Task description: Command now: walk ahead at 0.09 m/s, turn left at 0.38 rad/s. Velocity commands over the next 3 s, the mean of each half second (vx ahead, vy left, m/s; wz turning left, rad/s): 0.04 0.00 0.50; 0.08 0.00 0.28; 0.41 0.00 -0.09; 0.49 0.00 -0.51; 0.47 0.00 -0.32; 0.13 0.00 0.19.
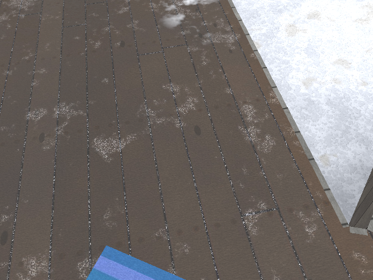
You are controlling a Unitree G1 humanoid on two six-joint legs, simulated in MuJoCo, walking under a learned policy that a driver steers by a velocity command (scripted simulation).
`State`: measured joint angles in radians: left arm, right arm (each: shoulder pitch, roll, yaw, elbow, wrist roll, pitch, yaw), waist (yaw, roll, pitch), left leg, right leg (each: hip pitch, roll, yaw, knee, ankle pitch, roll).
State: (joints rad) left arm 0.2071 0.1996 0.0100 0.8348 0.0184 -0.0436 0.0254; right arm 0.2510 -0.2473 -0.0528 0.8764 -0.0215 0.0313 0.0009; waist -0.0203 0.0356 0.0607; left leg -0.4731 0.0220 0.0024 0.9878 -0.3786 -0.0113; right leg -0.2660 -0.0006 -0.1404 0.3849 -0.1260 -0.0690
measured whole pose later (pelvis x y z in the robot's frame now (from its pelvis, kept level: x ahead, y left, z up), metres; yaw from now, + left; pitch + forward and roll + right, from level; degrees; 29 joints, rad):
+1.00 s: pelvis +0.01 +0.01 +0.01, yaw +24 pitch +0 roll +1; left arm 0.31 0.23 0.04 0.84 0.02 -0.02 0.01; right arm 0.24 -0.29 -0.06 0.84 -0.04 0.03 0.03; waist 0.02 0.03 0.00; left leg -0.34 -0.03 -0.03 0.81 -0.36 -0.01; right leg -0.11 0.02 0.01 0.30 -0.19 -0.04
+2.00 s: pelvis +0.44 +0.15 +0.00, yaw +2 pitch +1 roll +0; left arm 0.39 0.27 0.07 0.89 0.00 -0.05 -0.01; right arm 0.07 -0.27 -0.02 0.76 -0.04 -0.03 0.02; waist 0.07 0.03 0.05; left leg -0.68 0.11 -0.05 0.79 -0.06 -0.06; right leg -0.06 0.16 0.12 0.28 -0.22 -0.12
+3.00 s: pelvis +0.80 +0.17 -0.01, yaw +3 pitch +0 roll -1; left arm 0.18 0.24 0.03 0.87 0.03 0.00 0.04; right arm 0.23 -0.24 -0.06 0.88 -0.02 0.07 0.00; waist -0.01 0.01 0.05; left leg -0.40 0.03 0.04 0.84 -0.43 0.00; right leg -0.30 -0.02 -0.19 0.44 -0.14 -0.06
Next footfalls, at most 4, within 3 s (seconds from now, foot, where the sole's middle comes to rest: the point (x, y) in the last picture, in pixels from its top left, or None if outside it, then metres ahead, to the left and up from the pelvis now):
0.22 left None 0.03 0.12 -0.78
0.72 right None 0.07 -0.07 -0.78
1.14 left None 0.04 0.15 -0.78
1.62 right None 0.42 0.10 -0.78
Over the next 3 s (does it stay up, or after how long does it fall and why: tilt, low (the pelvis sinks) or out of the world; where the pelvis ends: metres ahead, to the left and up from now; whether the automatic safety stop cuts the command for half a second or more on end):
stays up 0.80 0.17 -0.01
